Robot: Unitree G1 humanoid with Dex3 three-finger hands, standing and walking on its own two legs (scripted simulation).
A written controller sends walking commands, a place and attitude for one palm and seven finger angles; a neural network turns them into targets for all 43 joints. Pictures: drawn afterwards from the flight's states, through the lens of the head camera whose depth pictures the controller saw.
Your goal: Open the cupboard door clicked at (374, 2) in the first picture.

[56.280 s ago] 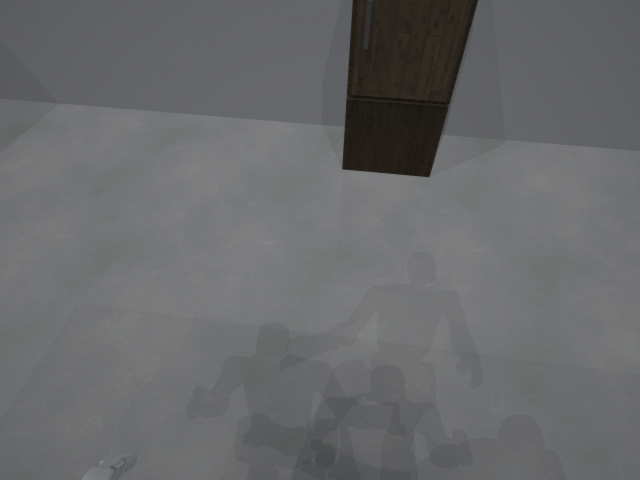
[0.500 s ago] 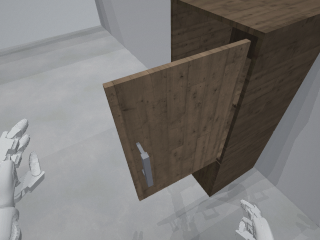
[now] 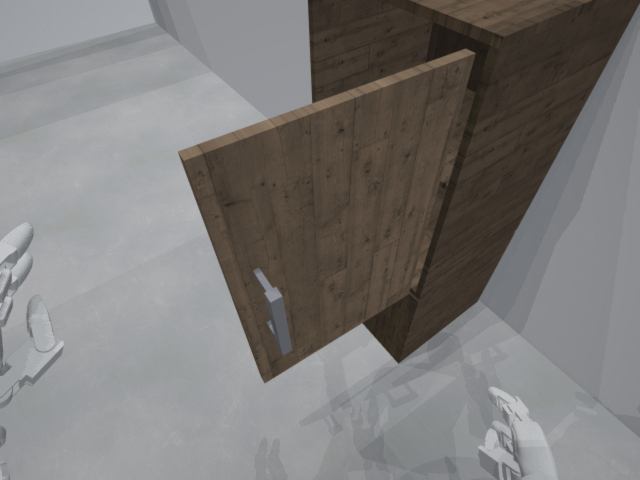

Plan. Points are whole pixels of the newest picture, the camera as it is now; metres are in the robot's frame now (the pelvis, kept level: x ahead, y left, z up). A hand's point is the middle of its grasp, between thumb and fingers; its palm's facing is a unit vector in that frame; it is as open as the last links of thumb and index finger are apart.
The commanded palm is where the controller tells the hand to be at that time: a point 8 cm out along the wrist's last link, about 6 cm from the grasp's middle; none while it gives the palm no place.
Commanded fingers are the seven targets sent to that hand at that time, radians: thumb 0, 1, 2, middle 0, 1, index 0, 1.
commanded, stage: step back with the hand held close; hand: left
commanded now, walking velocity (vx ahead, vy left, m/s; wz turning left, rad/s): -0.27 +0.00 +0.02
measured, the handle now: (273, 314) +0.36 +0.10 -0.05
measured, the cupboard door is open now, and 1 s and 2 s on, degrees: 87 87 87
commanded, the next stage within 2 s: stop stepping back and stand still in 1.10 s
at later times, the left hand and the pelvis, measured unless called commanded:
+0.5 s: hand out of the picture +0.10 +0.29 +0.15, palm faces +0.51 -0.71 -0.48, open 7.5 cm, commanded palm +0.03 +0.32 +0.17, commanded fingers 0.00 0.90 0.90 -0.20 -0.30 -0.20 -0.30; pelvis -0.09 +0.01 -0.02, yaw +5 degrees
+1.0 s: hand out of the picture -0.02 +0.26 +0.15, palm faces +0.60 -0.66 -0.46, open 7.5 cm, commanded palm -0.08 +0.28 +0.17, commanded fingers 0.00 0.90 0.90 -0.20 -0.30 -0.20 -0.30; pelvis -0.19 -0.03 -0.03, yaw +6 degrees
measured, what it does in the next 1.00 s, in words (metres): walks backwards: right foot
